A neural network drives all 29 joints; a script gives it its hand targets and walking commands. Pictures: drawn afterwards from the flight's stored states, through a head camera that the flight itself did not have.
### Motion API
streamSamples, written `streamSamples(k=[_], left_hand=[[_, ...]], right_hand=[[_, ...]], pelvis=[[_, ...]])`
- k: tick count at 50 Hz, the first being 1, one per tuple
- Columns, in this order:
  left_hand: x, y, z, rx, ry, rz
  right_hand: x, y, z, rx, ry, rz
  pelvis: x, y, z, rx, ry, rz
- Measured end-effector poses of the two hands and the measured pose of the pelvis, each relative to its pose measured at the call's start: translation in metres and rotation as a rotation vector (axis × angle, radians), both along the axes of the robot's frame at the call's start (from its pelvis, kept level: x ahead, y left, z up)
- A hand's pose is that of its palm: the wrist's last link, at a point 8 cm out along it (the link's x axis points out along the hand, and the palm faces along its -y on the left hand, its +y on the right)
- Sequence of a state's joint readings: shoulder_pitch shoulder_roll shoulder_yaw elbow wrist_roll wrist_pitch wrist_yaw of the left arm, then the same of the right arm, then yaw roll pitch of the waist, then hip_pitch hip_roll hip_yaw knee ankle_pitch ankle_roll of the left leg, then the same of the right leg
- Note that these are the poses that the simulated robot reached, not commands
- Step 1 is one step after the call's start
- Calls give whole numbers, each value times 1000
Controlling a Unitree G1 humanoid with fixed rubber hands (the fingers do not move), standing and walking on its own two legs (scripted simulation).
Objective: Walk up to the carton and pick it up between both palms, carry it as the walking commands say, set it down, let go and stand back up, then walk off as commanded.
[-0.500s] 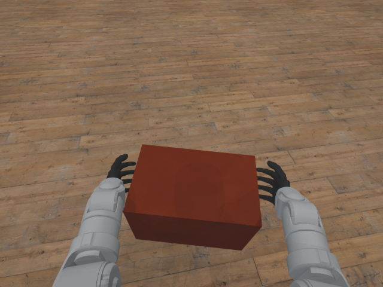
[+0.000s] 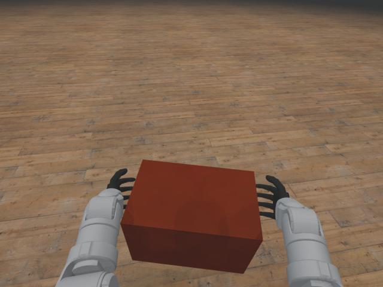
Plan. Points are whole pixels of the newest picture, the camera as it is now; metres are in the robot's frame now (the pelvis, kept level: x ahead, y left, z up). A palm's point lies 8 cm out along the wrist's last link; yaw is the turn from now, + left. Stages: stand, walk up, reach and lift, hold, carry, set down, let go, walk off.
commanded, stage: reach and lift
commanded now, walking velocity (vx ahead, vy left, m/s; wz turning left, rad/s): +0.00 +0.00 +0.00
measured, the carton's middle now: (192, 216) +0.34 +0.00 -0.04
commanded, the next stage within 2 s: hold in 0.94 s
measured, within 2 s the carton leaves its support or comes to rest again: neither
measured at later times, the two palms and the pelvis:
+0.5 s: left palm (109, 205) +0.31 +0.19 +0.05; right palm (278, 207) +0.29 -0.18 +0.05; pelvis +0.00 -0.01 +0.00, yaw +0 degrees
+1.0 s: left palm (107, 209) +0.30 +0.19 +0.05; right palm (279, 210) +0.28 -0.18 +0.05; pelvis +0.00 +0.00 +0.00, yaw +0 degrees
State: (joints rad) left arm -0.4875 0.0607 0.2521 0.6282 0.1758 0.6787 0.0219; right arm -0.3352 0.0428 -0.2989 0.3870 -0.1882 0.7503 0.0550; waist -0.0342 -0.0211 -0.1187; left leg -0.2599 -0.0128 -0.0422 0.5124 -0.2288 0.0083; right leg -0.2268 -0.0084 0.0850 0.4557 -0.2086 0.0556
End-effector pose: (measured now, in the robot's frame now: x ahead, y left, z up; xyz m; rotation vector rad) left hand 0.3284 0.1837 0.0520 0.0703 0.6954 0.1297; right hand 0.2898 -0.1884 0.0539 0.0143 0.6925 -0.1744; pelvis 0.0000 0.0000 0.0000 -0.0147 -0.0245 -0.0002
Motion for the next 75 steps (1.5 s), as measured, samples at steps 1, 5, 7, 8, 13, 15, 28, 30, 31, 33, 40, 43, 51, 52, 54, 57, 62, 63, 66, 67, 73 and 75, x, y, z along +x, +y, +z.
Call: streamSamples(k=[1, 5, 7, 8, 13, 15, 28, 30, 31, 33, 40, 43, 51, 52, 54, 57, 62, 63, 66, 67, 73, 75], left_hand=[[-1, 0, 1, 2, 0, 1], [-2, 0, 4, 12, 0, -1], [-3, 0, 4, 20, 5, -5], [-4, 0, 4, 21, 7, -3], [-7, 0, 2, 25, 11, 1], [-9, 1, 2, 25, 11, 7], [-18, 9, -2, 26, 19, 32], [-19, 9, -1, 26, 15, 34], [-19, 9, 0, 25, 11, 35], [-19, 9, 1, 22, 4, 34], [-23, 5, 0, 23, 4, 23], [-25, 5, -1, 28, 9, 23], [-28, 9, -1, 31, 10, 32], [-28, 9, -1, 31, 10, 33], [-28, 9, 0, 31, 8, 34], [-27, 9, 0, 32, 6, 33], [-27, 8, -2, 30, 11, 30], [-27, 8, -2, 30, 11, 30], [-28, 7, -3, 30, 13, 28], [-28, 7, -3, 30, 13, 27], [-28, 6, -2, 28, 11, 24], [-29, 6, -2, 28, 11, 27]], right_hand=[[0, 0, 1, 0, 1, 5], [0, 0, 2, -1, 2, 19], [0, -1, 2, -1, 7, 22], [0, -1, 1, 0, 9, 23], [0, -1, 1, -4, 10, 33], [0, 0, 1, -4, 10, 40], [1, 7, -2, -21, 18, 74], [1, 8, -2, -19, 14, 74], [1, 8, -1, -20, 11, 73], [0, 7, 1, -23, 3, 70], [-7, 4, 0, -23, 2, 58], [-9, 4, -1, -21, 6, 61], [-7, 7, -1, -21, 6, 72], [-7, 8, -1, -21, 6, 73], [-7, 8, -1, -22, 4, 75], [-7, 8, 0, -22, 2, 73], [-7, 7, -1, -23, 5, 70], [-8, 7, -1, -24, 5, 71], [-9, 6, -2, -24, 5, 70], [-9, 6, -2, -24, 5, 69], [-11, 5, -2, -24, 4, 64], [-11, 5, -2, -24, 4, 66]], pelvis=[[0, 0, 0, 1, -3, 0], [1, -2, 1, 3, -12, 0], [1, -3, 1, 4, -15, 0], [1, -3, 2, 5, -16, 0], [3, -5, 2, 7, -21, 0], [4, -6, 3, 8, -23, 0], [5, -6, 3, 8, -26, 0], [5, -6, 3, 8, -26, 0], [5, -6, 3, 7, -26, 0], [5, -5, 4, 7, -26, 0], [3, -5, 4, 6, -31, 0], [2, -5, 4, 6, -33, 0], [1, -5, 4, 6, -33, 0], [1, -5, 4, 6, -33, 0], [1, -5, 4, 6, -33, 0], [2, -5, 4, 6, -32, 0], [2, -5, 4, 6, -31, 0], [2, -5, 4, 6, -31, 0], [2, -5, 4, 6, -31, 0], [2, -5, 4, 6, -31, 0], [2, -5, 4, 6, -32, 1], [2, -5, 4, 6, -33, 1]])
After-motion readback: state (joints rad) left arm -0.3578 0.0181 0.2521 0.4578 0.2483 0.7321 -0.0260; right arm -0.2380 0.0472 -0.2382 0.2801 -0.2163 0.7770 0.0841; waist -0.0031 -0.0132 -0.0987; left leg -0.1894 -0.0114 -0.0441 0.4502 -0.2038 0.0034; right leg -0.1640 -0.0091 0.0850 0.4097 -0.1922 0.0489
